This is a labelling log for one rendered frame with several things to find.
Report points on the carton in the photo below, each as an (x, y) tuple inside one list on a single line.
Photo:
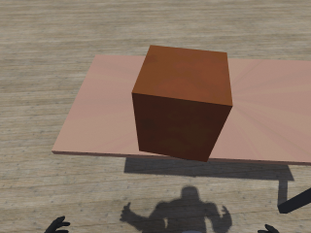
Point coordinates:
[(181, 101)]

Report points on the robot left hand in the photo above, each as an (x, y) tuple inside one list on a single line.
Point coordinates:
[(57, 223)]

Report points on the table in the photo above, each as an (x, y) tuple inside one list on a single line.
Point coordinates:
[(269, 122)]

